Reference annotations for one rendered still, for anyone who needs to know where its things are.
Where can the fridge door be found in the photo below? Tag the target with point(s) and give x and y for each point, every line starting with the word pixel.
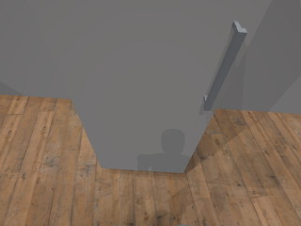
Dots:
pixel 137 71

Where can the handle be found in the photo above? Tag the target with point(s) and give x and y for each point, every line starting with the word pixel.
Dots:
pixel 232 51

